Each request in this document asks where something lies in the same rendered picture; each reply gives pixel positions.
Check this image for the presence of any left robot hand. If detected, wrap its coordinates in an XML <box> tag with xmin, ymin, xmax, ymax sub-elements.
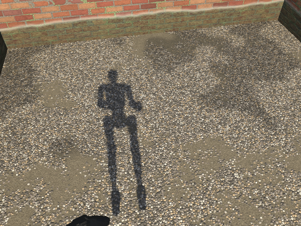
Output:
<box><xmin>66</xmin><ymin>215</ymin><xmax>110</xmax><ymax>226</ymax></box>

